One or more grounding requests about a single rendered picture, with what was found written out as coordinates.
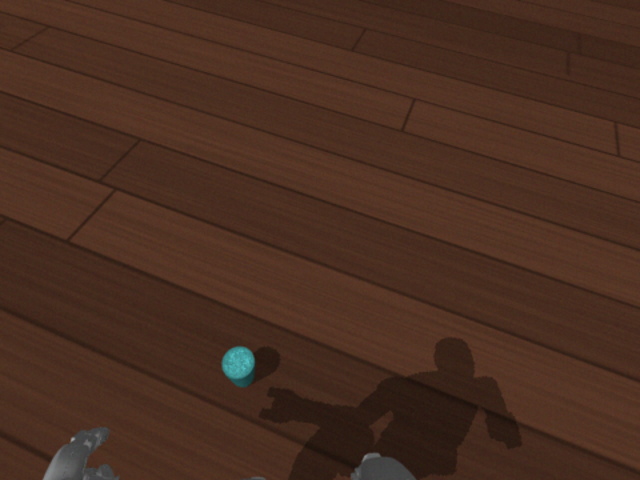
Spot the left robot hand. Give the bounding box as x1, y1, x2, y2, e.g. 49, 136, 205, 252
43, 427, 120, 480

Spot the cup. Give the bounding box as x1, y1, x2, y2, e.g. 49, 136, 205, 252
222, 346, 255, 387

